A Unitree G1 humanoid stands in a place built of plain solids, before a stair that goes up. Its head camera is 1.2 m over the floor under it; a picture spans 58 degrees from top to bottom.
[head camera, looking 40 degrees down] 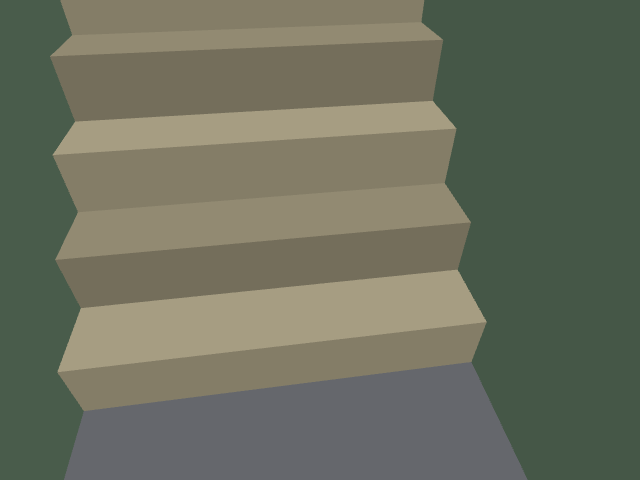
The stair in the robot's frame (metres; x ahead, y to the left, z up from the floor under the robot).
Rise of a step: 0.20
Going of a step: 0.22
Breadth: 1.29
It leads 8 degrees to the left of straight ahead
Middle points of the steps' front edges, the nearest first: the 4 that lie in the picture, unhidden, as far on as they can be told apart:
0.73 0.10 0.20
0.95 0.13 0.40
1.17 0.16 0.60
1.39 0.19 0.80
